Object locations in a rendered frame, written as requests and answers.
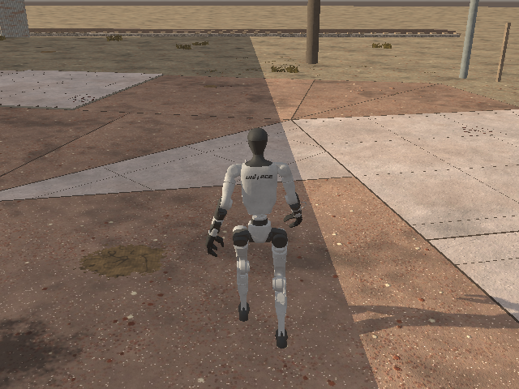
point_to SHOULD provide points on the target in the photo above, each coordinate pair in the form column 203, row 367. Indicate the robot right thigh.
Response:
column 279, row 251

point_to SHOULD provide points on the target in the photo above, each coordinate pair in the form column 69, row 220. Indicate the right robot hand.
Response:
column 296, row 223

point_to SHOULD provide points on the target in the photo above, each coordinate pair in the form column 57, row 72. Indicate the robot thigh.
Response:
column 241, row 239
column 279, row 251

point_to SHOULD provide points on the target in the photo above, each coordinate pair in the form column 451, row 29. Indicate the robot right forearm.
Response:
column 296, row 208

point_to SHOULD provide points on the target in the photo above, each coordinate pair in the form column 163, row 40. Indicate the left robot hand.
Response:
column 209, row 244

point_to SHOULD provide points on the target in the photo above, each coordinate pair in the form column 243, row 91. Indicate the robot left forearm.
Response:
column 217, row 220

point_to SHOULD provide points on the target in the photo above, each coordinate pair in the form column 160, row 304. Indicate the left robot upper arm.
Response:
column 228, row 186

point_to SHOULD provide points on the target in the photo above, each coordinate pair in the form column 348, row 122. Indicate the robot left thigh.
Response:
column 241, row 239

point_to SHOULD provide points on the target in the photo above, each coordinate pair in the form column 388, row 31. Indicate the right robot upper arm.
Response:
column 288, row 182

